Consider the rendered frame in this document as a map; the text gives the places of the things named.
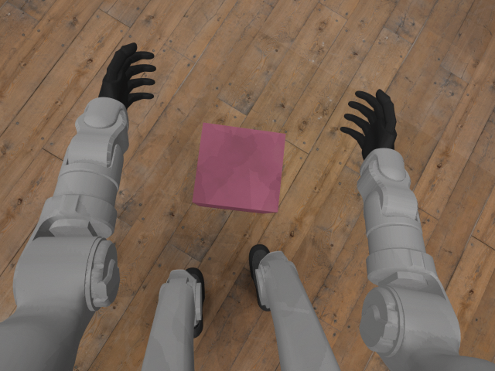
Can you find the left robot upper arm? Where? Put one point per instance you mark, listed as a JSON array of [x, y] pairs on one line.
[[61, 283]]

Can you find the left robot hand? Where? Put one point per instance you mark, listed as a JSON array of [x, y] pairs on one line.
[[116, 83]]

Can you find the right robot upper arm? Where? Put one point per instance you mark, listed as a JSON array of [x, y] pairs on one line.
[[414, 331]]

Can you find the robot left forearm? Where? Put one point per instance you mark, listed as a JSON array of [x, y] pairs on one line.
[[83, 201]]

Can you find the right robot thigh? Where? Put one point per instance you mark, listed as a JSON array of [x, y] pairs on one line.
[[302, 343]]

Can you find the left robot foot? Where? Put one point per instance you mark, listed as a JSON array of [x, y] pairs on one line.
[[196, 273]]

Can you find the carton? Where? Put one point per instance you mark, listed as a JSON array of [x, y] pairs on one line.
[[239, 169]]

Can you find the right robot hand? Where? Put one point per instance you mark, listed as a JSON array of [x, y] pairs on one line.
[[380, 131]]

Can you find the robot right forearm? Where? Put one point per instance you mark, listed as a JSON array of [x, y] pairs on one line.
[[397, 255]]

